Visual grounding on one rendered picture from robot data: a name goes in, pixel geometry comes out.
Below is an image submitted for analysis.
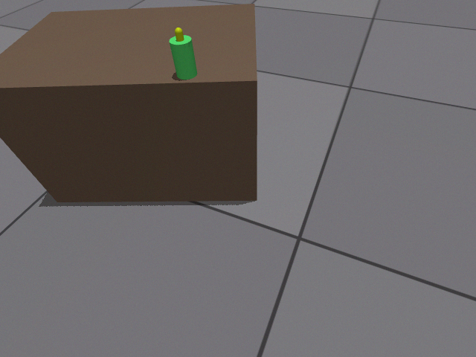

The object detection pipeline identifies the bottle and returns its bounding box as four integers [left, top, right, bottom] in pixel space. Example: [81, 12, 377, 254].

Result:
[169, 28, 197, 80]

